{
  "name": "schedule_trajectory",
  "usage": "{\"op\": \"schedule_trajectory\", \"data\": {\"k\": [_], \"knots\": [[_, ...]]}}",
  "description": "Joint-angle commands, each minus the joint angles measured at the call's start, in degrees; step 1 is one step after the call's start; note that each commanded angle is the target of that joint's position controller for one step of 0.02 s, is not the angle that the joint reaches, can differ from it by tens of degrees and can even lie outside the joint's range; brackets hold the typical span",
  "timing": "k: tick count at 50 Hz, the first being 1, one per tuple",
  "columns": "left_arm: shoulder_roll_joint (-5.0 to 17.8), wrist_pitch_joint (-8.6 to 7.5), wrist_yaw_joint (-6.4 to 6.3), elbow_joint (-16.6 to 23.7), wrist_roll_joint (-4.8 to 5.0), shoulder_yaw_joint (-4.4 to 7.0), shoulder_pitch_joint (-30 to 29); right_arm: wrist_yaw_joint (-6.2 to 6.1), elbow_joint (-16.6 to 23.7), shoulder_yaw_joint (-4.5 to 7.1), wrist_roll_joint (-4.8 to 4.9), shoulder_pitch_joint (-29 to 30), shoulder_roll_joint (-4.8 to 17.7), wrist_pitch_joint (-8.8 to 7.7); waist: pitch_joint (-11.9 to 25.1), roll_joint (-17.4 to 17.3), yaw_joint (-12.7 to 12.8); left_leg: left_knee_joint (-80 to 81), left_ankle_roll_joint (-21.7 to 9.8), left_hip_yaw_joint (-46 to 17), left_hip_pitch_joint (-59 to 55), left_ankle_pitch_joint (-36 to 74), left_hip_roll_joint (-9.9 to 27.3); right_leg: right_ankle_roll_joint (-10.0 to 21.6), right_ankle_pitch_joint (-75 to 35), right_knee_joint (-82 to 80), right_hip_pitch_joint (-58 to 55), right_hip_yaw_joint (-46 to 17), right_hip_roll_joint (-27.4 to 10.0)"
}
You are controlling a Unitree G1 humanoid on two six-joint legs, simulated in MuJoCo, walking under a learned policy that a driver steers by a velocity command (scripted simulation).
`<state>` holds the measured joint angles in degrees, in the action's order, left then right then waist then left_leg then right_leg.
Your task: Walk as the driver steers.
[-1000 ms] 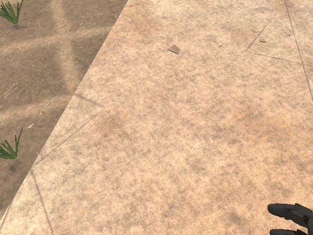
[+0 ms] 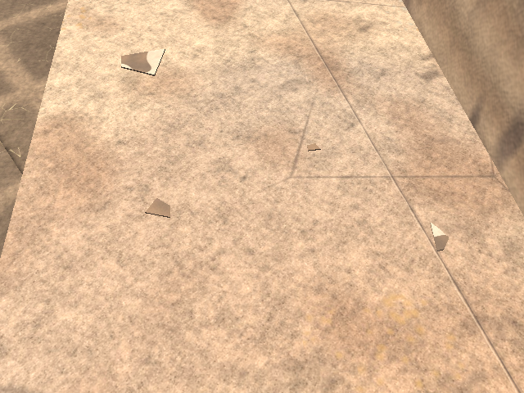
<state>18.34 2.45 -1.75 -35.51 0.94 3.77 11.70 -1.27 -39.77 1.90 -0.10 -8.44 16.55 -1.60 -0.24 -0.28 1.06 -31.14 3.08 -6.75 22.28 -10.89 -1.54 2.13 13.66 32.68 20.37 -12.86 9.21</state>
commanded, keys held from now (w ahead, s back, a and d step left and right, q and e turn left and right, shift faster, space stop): e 0.44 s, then w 0.04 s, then w+q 0.52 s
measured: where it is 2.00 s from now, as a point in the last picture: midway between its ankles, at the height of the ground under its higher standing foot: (269, 370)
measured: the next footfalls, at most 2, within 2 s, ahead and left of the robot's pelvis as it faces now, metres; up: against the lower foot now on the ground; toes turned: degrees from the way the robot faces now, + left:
right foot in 0.42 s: +0.01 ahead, -0.13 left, +0.00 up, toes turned -17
left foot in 1.04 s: +0.33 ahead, +0.08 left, +0.00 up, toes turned -4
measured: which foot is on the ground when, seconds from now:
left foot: down 0.00-0.42, up 0.44-1.00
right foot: down 0.00-0.00, up 0.02-0.40, down 0.42-1.00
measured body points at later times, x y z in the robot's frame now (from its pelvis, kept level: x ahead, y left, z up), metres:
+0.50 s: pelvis +0.00 -0.02 +0.00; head +0.02 -0.06 +0.45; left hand +0.23 +0.20 -0.07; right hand +0.05 -0.34 -0.11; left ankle +0.03 +0.13 -0.68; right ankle -0.03 -0.12 -0.73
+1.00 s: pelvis +0.15 -0.02 +0.00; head +0.18 -0.02 +0.45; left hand +0.22 +0.27 -0.12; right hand +0.30 -0.30 -0.09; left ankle +0.29 +0.08 -0.72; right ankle -0.03 -0.12 -0.73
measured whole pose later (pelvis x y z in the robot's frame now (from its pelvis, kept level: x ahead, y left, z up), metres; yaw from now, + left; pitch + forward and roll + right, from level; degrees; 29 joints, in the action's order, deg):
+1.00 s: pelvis +0.15 -0.02 +0.00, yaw -8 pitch +3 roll -1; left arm 17.3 -3.0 -0.3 -45.5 1.0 4.7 20.8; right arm 3.1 -39.8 3.0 1.4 -8.3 16.0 -1.8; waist 0.0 -0.3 4.0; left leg -36.2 -2.6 1.8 31.9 -8.8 3.2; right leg -2.1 22.2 14.6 -5.5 9.2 -1.9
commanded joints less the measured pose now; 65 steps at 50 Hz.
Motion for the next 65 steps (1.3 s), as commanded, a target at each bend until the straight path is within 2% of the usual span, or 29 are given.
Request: {"op": "schedule_trajectory", "data": {"k": [1, 2, 3, 4, 6, 9, 16, 19, 20, 21, 22, 23, 24, 25, 27, 31, 41, 47, 49, 51, 52, 53, 54, 55, 56, 57, 59, 61, 65], "knots": [[2.29, -0.4, 0.01, 4.01, -0.65, 0.6, 3.85, -0.51, 4.12, 3.91, -1.26, -1.46, 12.72, -0.99, 8.48, -7.11, 1.73, 9.76, -8.58, -13.76, -17.15, 23.07, 18.37, 0.9, 14.14, 11.49, 3.54, -3.81, -3.63], [5.9, -0.98, 0.12, 5.44, -0.42, 1.57, 2.88, -0.22, 3.15, 4.24, -2.82, -3.17, 12.74, -0.38, 6.86, -17.49, 0.62, 11.82, -17.96, -25.34, -17.0, 29.64, 25.2, -2.13, 25.78, 22.42, 13.65, 2.93, 0.06], [10.2, -1.1, 0.12, 3.86, -0.65, 2.95, 3.92, -0.13, 3.95, 3.64, -2.18, -2.26, 9.94, -0.32, 6.46, -11.33, 0.11, 11.14, -19.02, -22.5, -16.27, 27.87, 25.02, -4.14, 22.64, 31.93, 14.79, 2.79, -3.79], [10.73, -0.57, 0.03, 2.67, -0.04, 3.52, 3.34, -0.36, 4.35, 3.06, -1.54, -0.62, 7.44, -0.11, 5.66, -7.47, 0.12, 10.05, -16.52, -16.0, -15.53, 25.23, 21.03, -5.32, 18.52, 35.36, 15.17, 3.51, -4.76], [8.0, 0.96, -0.29, 1.92, 0.16, 3.05, 3.41, -0.77, 4.86, 2.53, -0.32, 1.87, 6.03, 0.52, 3.8, -6.31, 0.2, 9.86, -14.07, -8.48, -14.26, 22.57, 16.78, -7.42, 13.5, 39.13, 15.95, 5.31, -6.0], [4.38, 1.08, 0.08, 3.77, 0.67, 1.89, -0.04, -1.52, 4.16, 2.82, -1.0, 0.47, 6.64, 1.58, 3.3, -9.26, -1.63, 11.51, -14.46, -2.21, -15.53, 21.61, 14.41, -8.54, 9.86, 32.82, 15.3, 9.9, -7.3], [3.93, 0.88, 1.74, 5.81, 0.15, 1.44, -2.01, -1.0, 3.05, 4.61, -0.01, 0.46, 10.39, 2.38, 5.87, -11.65, -3.13, 10.97, -15.59, 1.98, -15.79, 20.93, 18.56, -6.36, 9.39, 13.48, 3.7, 14.33, -10.42], [4.07, 1.16, 2.49, 5.09, 0.13, 2.04, 1.16, -0.67, 2.47, 4.92, 1.36, 1.69, 10.91, 2.25, 5.39, -10.69, -0.86, 7.48, -13.11, 3.71, -14.22, 17.3, 18.84, -3.0, 2.6, 0.6, -2.74, 16.38, -9.48], [4.36, 1.13, 2.43, 4.09, -0.01, 2.46, 3.47, -0.65, 1.87, 4.74, 1.79, 1.06, 9.93, 2.16, 5.51, -9.28, 0.12, 4.23, -10.62, 5.64, -11.74, 13.74, 17.43, -1.17, -1.87, -5.39, -7.67, 16.92, -8.01], [6.54, 1.01, 1.97, 3.78, -0.17, 3.31, 5.21, -0.39, 0.61, 4.27, 1.26, -2.04, 7.72, 2.03, 5.15, -2.68, 0.08, -3.34, -6.02, 9.92, -5.05, 5.29, 14.39, 1.17, -10.07, -10.22, -14.7, 11.53, -10.03], [14.09, 0.76, 0.87, 5.26, -0.39, 4.95, 6.13, 0.06, 3.02, 2.73, -2.18, -2.24, 3.29, 2.0, 5.2, 18.04, -1.81, -22.14, 0.7, 15.4, 12.12, -22.35, 6.31, 8.66, -32.12, -10.63, -23.4, -10.68, -26.39], [13.49, -0.52, 1.38, 5.88, -2.32, 4.43, 7.12, -0.43, 4.98, 3.37, -1.52, 3.8, 5.77, 1.59, 7.63, 15.82, 3.01, -32.19, 1.19, 6.62, 17.61, -27.88, 2.24, 18.23, -24.62, -13.56, -18.7, -17.52, -31.7], [11.09, -1.7, 1.65, 4.98, -2.47, 3.78, 7.14, -0.42, 4.88, 4.06, 0.07, 5.02, 7.77, 1.45, 6.22, 10.79, 3.15, -34.92, 0.04, 4.09, 19.04, -23.18, 3.97, 16.76, -6.35, -16.42, -17.57, -15.05, -28.75], [8.08, -2.42, 1.5, 4.05, -1.32, 2.89, 5.37, -0.12, 3.97, 4.43, 0.71, 4.13, 8.27, 1.34, 4.26, 8.84, 1.8, -33.54, -1.11, 3.82, 20.48, -17.06, 5.59, 13.05, 10.06, -18.1, -17.2, -12.05, -25.64], [4.62, -3.11, 1.01, 2.99, -0.58, 1.19, 3.33, 0.36, 1.52, 4.45, 0.31, 1.63, 7.56, 1.07, 1.6, 10.48, 0.65, -31.2, -0.64, 5.03, 19.94, -8.25, 6.27, 9.68, 17.23, -21.25, -15.88, -8.43, -22.36], [5.19, -5.09, 0.42, 1.29, -1.9, 1.18, 5.55, 1.42, 0.05, 4.19, 1.19, 1.63, 6.63, -0.51, -0.84, 7.99, 1.09, -26.56, -1.08, 4.92, 21.21, 1.79, 6.25, 8.79, 9.96, -24.55, -18.22, -3.44, -22.22], [6.57, -6.93, 0.95, -3.93, -1.2, 2.35, 7.07, 2.53, 0.97, 2.93, 1.42, 2.75, 4.12, -0.81, -5.19, 4.91, 2.63, -13.16, -0.85, 2.46, 22.54, 6.98, 6.22, 9.32, 0.4, -27.67, -20.99, 7.55, -26.07], [7.8, -6.38, 1.35, -6.73, 0.06, 3.21, 8.3, 4.33, 4.9, 1.73, 1.57, 7.29, 2.99, -1.24, -6.87, 4.55, 4.02, -6.21, -4.69, 7.41, 18.22, 3.27, 6.37, 7.44, -6.77, -24.34, -22.67, 14.66, -26.46], [9.27, -5.92, 1.32, -6.97, 0.41, 3.62, 7.43, 4.66, 5.73, 2.17, 1.57, 5.58, 4.17, -1.23, -5.0, 5.29, 2.19, -4.87, -7.01, 10.53, 12.1, -0.38, 3.93, 6.28, -19.99, -19.22, -22.63, 16.71, -26.3], [8.97, -5.4, 0.91, -6.78, 0.43, 3.29, 6.52, 4.16, 2.85, 4.66, 1.62, -7.23, 8.12, -1.05, 3.92, 3.88, -5.08, -1.73, -10.05, 14.06, -8.62, 1.42, -2.0, 2.85, -41.48, 0.05, -17.79, 22.69, -22.46], [6.97, -5.74, 0.64, -5.98, -0.59, 2.26, 7.18, 3.27, 0.54, 6.62, 2.07, -17.73, 12.3, -0.59, 10.0, 0.03, -9.75, -1.77, -12.8, 6.57, -26.23, 0.94, 0.84, -0.12, -33.07, 16.37, -5.61, 23.54, -19.87], [-1.01, -7.07, 1.18, -2.05, -2.73, -0.45, 10.9, 2.65, 0.91, 7.56, 2.31, -18.72, 19.87, -0.78, 15.01, -17.89, -4.76, 6.37, -23.57, -28.54, -42.33, -12.26, 17.66, -4.83, 15.29, 38.92, 18.61, 20.57, -8.58], [3.19, -9.16, 1.69, -2.56, -0.65, 0.07, 6.68, 2.85, 2.64, 5.95, 1.83, -19.85, 14.99, -1.63, 21.33, -10.8, -8.34, 15.44, -25.6, -42.34, -44.92, -19.65, 21.36, -4.14, 19.3, 46.14, 24.29, 6.96, -7.63], [6.92, -10.19, 2.2, -0.92, 1.65, 0.98, 1.8, 2.91, 2.25, 5.04, 1.17, -17.4, 12.0, -2.17, 13.01, -7.8, -8.61, 16.0, -22.76, -34.01, -40.21, -15.63, 20.06, -2.7, 13.84, 46.27, 29.15, 6.96, -10.58], [6.41, -10.83, 2.0, -0.55, 1.08, 0.6, 0.39, 2.85, 2.76, 4.59, 1.25, -14.14, 10.75, -2.37, 8.48, -3.68, -6.67, 15.26, -21.0, -26.9, -32.73, -9.81, 17.63, -1.63, 8.84, 42.2, 27.71, 7.67, -13.27], [6.24, -11.02, 1.61, -0.78, -0.66, 0.75, -0.15, 2.73, 3.58, 4.05, 1.01, -10.2, 9.24, -2.23, 5.23, -1.13, -4.42, 15.44, -19.79, -21.66, -25.13, -3.33, 15.49, -1.69, 5.49, 37.21, 24.45, 7.84, -14.99], [6.17, -9.93, 1.73, -1.15, -1.53, 1.19, 1.72, 2.33, 5.34, 3.37, 0.01, -6.22, 7.83, -2.24, 3.2, -3.17, -1.11, 18.05, -19.63, -16.67, -16.53, 5.12, 12.59, -2.37, 1.82, 32.77, 18.07, 7.62, -16.07], [4.81, -8.75, 1.76, -1.65, -2.03, 0.91, 2.58, 1.86, 4.9, 3.44, 0.44, -6.0, 8.23, -2.57, 1.94, -2.59, -0.05, 19.23, -20.17, -12.77, -12.32, 11.88, 11.35, -4.07, 0.08, 29.02, 16.82, 8.95, -15.51], [2.11, -8.38, 1.54, 0.5, -2.57, -0.15, -5.72, 0.44, 2.97, 3.99, 0.92, -7.69, 9.88, -1.89, -1.28, -2.75, -1.7, 16.29, -16.31, -4.63, -6.9, 27.97, 5.94, -6.39, -12.16, 11.24, 13.4, 11.24, -11.46]]}}
Velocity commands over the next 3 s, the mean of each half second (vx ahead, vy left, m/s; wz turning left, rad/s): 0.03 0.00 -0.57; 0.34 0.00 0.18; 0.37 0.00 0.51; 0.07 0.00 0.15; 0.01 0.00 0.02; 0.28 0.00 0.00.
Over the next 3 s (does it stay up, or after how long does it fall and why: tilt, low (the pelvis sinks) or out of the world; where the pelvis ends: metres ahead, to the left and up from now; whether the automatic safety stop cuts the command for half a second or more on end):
stays up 0.66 0.01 0.02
